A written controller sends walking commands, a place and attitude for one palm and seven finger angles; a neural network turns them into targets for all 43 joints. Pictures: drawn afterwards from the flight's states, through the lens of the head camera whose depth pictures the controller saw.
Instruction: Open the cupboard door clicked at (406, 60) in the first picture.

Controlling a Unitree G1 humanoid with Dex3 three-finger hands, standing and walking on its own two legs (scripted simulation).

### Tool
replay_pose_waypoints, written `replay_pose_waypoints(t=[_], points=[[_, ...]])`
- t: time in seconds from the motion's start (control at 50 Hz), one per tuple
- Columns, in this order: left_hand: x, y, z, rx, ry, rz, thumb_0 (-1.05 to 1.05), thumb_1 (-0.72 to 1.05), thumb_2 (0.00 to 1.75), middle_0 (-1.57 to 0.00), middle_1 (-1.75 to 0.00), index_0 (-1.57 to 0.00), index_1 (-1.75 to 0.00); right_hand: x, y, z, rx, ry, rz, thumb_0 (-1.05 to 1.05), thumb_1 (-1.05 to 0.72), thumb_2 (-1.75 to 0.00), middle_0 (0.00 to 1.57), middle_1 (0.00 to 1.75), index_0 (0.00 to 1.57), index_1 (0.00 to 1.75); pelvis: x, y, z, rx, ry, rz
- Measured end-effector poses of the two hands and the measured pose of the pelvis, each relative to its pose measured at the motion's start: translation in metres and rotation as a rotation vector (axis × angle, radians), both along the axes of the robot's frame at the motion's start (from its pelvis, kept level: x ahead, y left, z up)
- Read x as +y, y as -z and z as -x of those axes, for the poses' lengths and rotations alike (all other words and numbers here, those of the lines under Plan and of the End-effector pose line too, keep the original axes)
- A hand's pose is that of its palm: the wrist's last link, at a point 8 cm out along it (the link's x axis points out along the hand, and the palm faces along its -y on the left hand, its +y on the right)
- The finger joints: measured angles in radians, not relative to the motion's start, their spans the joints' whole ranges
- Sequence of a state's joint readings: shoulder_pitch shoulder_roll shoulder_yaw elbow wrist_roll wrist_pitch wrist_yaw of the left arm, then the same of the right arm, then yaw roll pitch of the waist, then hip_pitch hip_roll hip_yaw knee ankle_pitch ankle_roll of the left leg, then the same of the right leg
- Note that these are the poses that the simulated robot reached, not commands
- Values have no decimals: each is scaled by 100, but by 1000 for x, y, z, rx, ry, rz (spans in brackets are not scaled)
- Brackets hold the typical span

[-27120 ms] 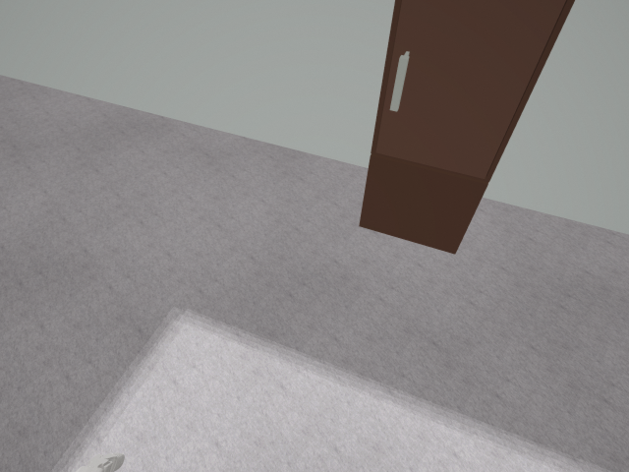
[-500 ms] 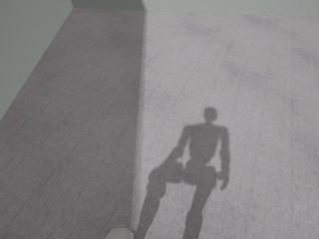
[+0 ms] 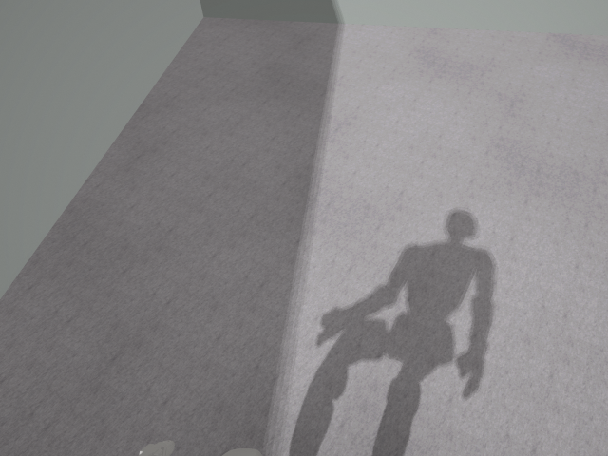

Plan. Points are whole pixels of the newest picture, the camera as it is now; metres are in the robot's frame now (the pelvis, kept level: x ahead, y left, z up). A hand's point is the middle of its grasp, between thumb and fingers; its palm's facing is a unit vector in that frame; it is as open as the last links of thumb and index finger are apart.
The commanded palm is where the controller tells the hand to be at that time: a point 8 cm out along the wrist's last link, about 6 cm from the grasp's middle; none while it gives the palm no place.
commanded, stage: turn to face it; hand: left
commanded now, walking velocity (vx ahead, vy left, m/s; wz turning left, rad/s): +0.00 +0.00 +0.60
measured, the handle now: out of the picture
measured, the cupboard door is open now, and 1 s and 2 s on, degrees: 43 43 43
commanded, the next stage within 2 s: none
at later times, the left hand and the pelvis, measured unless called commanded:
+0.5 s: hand out of the picture +0.08 +0.23 -0.16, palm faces +0.33 -0.91 -0.27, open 7.4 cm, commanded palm none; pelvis +0.06 -0.01 +0.00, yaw +18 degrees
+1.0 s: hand out of the picture +0.03 +0.16 -0.18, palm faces +0.62 -0.76 -0.20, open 7.4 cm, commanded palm none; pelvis +0.10 -0.03 -0.01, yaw +38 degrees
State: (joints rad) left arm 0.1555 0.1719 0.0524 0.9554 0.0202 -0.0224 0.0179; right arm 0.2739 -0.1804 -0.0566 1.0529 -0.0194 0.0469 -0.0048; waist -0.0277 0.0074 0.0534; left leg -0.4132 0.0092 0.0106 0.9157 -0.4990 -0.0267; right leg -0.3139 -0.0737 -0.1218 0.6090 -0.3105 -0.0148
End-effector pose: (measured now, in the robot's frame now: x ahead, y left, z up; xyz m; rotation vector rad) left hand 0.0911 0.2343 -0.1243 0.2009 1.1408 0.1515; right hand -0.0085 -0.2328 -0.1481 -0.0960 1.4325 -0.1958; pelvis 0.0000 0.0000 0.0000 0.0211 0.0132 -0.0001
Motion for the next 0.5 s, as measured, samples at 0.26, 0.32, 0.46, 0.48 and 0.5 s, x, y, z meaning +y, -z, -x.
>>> replay_pose_waypoints(t=[0.26, 0.32, 0.46, 0.48, 0.5], points=[[17, 18, 42, 96, -224, 27, 0, 92, 90, -21, -30, -20, -30, -4, -30, -191, -243, -303, 76, 1, -91, -90, 19, 30, 20, 30, 2, 1, -41, 1, -185, 1], [31, 31, 55, 144, -264, 24, 1, 91, 90, -21, -30, -20, -30, 7, -30, -225, -319, -362, 95, 0, -91, -90, 19, 30, 20, 30, 8, 12, -46, 4, -213, 12], [42, 11, 44, 113, -339, -8, 1, 91, 90, -20, -30, -20, -30, 14, -36, -244, -290, -444, 86, 0, -91, -90, 20, 30, 20, 30, 0, -1, -59, 16, -284, 28], [41, 8, 41, 100, -346, -14, 1, 91, 90, -20, -30, -20, -30, 14, -35, -245, -279, -452, 78, 0, -91, -90, 20, 30, 20, 30, -2, -2, -61, 17, -296, 30], [39, 4, 37, 88, -351, -20, 1, 91, 90, -20, -30, -20, -30, 13, -33, -246, -268, -459, 70, 0, -91, -90, 20, 30, 20, 30, -5, -3, -63, 18, -308, 32]])
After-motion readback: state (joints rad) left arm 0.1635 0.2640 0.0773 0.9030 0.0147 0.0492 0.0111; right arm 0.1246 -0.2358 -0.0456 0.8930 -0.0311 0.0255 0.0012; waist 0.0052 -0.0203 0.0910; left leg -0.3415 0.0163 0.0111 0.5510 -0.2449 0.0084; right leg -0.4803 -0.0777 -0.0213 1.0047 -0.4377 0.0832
